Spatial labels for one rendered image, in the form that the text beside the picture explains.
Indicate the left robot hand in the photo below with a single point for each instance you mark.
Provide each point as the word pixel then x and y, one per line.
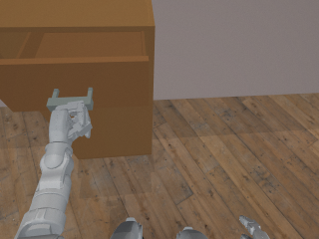
pixel 63 128

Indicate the handle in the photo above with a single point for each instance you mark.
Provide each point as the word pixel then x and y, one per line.
pixel 54 101

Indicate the robot thigh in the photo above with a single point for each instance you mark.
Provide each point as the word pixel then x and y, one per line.
pixel 128 230
pixel 190 234

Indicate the left robot forearm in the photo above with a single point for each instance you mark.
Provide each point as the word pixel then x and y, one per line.
pixel 46 214

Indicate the right robot hand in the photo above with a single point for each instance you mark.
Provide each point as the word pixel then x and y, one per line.
pixel 253 228

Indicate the drawer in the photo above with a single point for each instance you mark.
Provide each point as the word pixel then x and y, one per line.
pixel 113 63

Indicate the cabinet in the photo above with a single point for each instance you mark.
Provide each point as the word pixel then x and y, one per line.
pixel 116 132

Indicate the right robot thigh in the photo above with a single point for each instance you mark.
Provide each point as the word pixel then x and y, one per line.
pixel 190 234

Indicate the left robot thigh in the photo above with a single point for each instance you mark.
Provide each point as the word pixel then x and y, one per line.
pixel 128 230

